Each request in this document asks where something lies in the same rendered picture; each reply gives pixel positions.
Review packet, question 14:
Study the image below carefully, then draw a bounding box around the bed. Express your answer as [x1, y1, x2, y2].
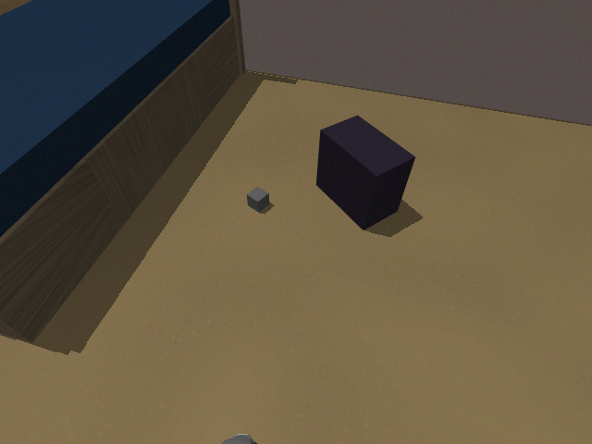
[0, 0, 246, 343]

